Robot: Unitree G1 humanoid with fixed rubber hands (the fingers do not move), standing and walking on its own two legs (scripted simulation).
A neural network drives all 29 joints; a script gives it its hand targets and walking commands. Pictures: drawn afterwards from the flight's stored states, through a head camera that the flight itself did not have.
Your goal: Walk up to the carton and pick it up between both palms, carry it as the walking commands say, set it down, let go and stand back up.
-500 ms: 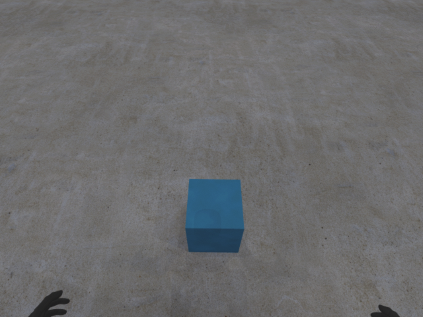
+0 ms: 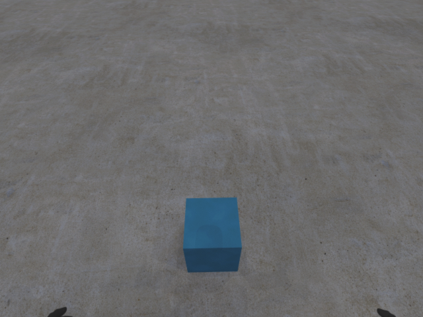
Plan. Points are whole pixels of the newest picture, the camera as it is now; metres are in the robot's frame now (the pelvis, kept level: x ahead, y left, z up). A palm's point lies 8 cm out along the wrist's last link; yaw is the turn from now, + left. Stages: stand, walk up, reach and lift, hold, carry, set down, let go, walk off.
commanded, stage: walk up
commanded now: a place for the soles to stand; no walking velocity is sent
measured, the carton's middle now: (212, 235) +0.61 +0.02 -0.64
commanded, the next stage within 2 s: reach and lift in 1.92 s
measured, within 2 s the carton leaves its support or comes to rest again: neither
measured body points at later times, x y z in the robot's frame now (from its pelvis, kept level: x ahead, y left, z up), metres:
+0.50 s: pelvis +0.12 +0.00 -0.02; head +0.15 -0.01 +0.43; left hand +0.29 +0.32 -0.09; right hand +0.15 -0.35 -0.12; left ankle +0.04 +0.13 -0.70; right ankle +0.21 -0.11 -0.74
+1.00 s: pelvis +0.16 +0.01 -0.01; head +0.18 +0.02 +0.44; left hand +0.25 +0.35 -0.12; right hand +0.33 -0.31 -0.10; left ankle +0.17 +0.15 -0.74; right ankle +0.21 -0.11 -0.74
